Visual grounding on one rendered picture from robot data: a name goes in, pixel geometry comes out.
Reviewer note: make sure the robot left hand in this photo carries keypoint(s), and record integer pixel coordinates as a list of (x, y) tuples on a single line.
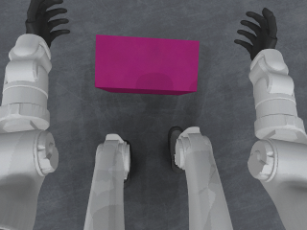
[(37, 20)]

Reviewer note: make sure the robot right shin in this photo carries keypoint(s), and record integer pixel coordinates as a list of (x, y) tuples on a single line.
[(192, 129)]

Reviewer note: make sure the left robot upper arm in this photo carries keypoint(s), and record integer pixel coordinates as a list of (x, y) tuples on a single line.
[(26, 157)]

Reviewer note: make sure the robot right foot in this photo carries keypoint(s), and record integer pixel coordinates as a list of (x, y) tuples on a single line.
[(173, 135)]

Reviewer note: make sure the carton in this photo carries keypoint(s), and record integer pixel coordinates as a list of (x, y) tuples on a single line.
[(146, 65)]

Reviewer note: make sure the robot right hand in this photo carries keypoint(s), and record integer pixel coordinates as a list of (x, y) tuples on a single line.
[(266, 33)]

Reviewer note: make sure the right robot upper arm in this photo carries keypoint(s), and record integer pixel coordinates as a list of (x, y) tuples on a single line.
[(281, 167)]

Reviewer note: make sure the robot right forearm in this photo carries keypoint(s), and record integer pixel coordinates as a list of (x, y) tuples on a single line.
[(274, 99)]

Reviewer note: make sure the robot left forearm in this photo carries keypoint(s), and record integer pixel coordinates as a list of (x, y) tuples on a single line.
[(26, 86)]

